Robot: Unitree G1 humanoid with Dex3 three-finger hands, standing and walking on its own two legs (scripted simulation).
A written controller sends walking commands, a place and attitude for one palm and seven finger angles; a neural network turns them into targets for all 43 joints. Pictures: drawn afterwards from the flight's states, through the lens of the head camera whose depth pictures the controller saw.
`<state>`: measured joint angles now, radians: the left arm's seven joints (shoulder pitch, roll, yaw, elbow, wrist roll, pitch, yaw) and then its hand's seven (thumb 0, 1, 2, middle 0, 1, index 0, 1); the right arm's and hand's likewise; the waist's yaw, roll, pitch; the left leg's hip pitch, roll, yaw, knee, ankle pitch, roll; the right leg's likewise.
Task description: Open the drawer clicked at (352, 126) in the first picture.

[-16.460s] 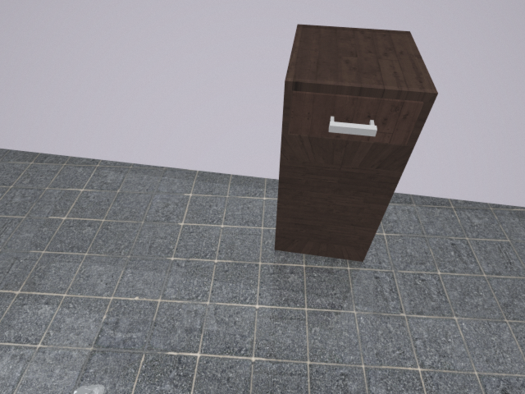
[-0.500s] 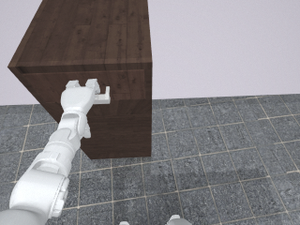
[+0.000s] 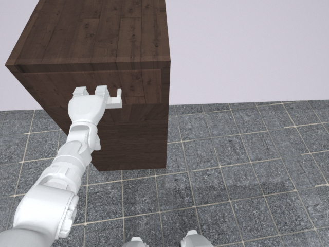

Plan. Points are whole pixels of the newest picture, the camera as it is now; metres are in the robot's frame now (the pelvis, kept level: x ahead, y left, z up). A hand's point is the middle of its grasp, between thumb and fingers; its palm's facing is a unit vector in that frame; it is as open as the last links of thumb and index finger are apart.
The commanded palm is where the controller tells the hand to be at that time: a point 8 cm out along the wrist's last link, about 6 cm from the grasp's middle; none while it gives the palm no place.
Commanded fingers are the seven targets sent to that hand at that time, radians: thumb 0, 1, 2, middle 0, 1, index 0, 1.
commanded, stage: lower the fingers behind the handle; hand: left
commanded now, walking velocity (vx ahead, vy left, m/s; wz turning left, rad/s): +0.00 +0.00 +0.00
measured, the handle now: (98, 97) +0.51 +0.17 +0.01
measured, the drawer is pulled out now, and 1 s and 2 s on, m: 0.00 0.00 0.05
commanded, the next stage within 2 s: close the thumb around the handle in 0.28 s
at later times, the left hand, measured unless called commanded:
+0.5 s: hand (95, 118) +0.46 +0.18 -0.01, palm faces -0.04 -0.03 -1.00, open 13.5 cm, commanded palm +0.44 +0.18 +0.04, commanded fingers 0.00 -0.11 0.47 -0.33 -1.24 -0.33 -1.24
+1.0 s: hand (94, 117) +0.46 +0.18 -0.01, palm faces -0.05 -0.03 -1.00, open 5.7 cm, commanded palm +0.44 +0.18 +0.04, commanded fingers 0.00 0.90 0.90 -0.40 -1.35 -0.40 -1.35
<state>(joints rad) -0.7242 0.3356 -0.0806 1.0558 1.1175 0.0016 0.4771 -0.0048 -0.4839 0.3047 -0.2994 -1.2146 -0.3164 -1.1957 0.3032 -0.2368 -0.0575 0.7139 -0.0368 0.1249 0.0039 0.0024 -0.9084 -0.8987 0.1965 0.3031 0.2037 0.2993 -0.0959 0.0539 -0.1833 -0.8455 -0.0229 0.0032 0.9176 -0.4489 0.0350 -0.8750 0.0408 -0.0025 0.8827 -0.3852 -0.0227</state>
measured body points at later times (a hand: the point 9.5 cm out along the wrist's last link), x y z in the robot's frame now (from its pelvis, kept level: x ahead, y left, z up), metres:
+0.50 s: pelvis +0.00 +0.00 +0.00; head +0.10 -0.01 +0.44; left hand +0.45 +0.18 +0.04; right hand +0.04 -0.27 -0.14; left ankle -0.02 +0.10 -0.69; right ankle +0.01 -0.11 -0.69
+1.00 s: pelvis +0.00 -0.01 +0.00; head +0.10 -0.01 +0.44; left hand +0.46 +0.18 +0.05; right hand +0.04 -0.27 -0.14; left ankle -0.02 +0.10 -0.69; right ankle +0.01 -0.11 -0.69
